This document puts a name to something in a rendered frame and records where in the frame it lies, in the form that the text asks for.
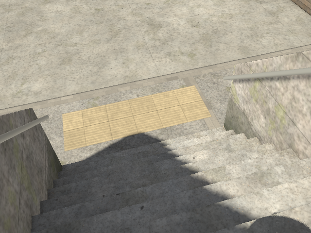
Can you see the stairs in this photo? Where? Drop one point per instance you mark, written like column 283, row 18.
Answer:
column 213, row 181

